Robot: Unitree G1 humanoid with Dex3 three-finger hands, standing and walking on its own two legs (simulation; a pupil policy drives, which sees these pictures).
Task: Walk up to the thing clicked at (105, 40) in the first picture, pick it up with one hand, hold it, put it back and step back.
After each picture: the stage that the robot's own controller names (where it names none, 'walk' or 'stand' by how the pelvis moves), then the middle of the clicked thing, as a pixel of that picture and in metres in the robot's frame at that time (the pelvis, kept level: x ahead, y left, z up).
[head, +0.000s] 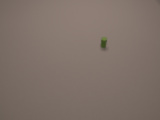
stand; (103, 42) +1.41 -0.24 -0.72
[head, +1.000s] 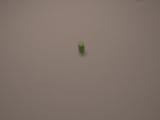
walk; (81, 47) +1.29 +0.11 -0.70
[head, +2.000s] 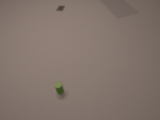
walk; (59, 88) +0.78 +0.28 -0.71
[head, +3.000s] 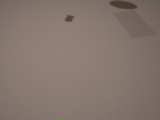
walk; out of the picture +0.45 +0.17 -0.69
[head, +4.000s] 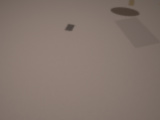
stand; out of the picture +0.33 +0.18 -0.72
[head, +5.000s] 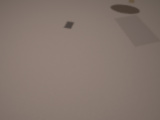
stand; out of the picture +0.31 +0.18 -0.72
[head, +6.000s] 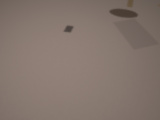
stand; out of the picture +0.33 +0.18 -0.73
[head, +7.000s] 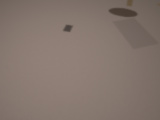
stand; out of the picture +0.32 +0.18 -0.73
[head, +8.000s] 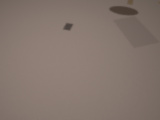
stand; out of the picture +0.31 +0.18 -0.73
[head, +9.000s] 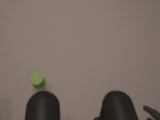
go down; (37, 80) +0.40 +0.19 -0.39
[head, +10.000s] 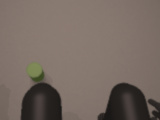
go down; (36, 72) +0.40 +0.20 -0.31
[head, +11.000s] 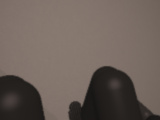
close in; out of the picture +0.39 +0.24 -0.22
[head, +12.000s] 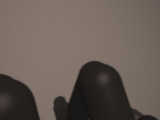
close; out of the picture +0.39 +0.25 -0.22
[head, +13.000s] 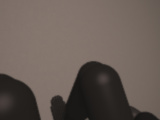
lift; out of the picture +0.38 +0.25 -0.22
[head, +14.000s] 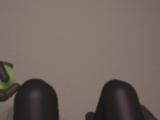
lift; (2, 82) +0.31 +0.26 -0.11
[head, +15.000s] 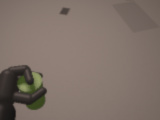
hold; (32, 91) +0.32 +0.17 +0.04
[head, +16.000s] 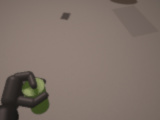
hold; (37, 96) +0.32 +0.17 +0.00
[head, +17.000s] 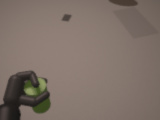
hold; (38, 96) +0.32 +0.17 +0.00
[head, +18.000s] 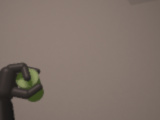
crouch; (31, 86) +0.36 +0.17 -0.06
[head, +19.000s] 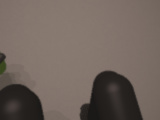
lower; out of the picture +0.42 +0.23 -0.15
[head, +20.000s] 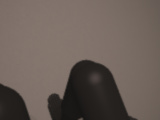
lower; out of the picture +0.41 +0.27 -0.23
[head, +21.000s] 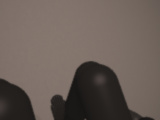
lower; out of the picture +0.40 +0.27 -0.23
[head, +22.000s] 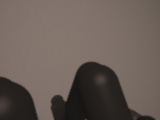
lower; out of the picture +0.40 +0.27 -0.23
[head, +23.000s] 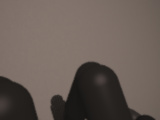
lower; out of the picture +0.40 +0.27 -0.23
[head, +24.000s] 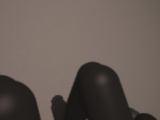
open; out of the picture +0.38 +0.25 -0.23
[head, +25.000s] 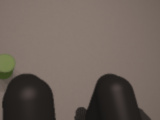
stand; (4, 67) +0.39 +0.23 -0.25
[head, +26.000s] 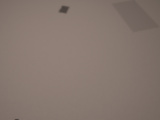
stand; out of the picture +0.34 +0.17 -0.63
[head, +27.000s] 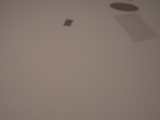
stand; out of the picture +0.36 +0.18 -0.66
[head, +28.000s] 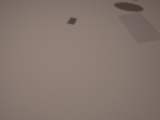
stand; out of the picture +0.35 +0.17 -0.67
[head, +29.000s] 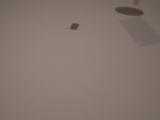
stand; out of the picture +0.36 +0.17 -0.72
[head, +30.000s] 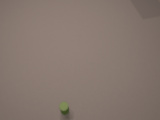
walk; (64, 108) +0.44 +0.15 -0.70
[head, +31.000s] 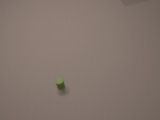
walk; (60, 83) +0.69 +0.24 -0.69
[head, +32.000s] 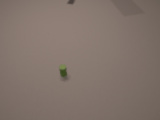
stand; (63, 70) +0.98 +0.20 -0.70
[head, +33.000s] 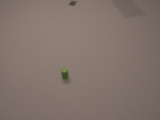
stand; (64, 73) +0.96 +0.18 -0.72
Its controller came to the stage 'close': yes
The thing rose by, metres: 0.71
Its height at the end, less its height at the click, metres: +0.00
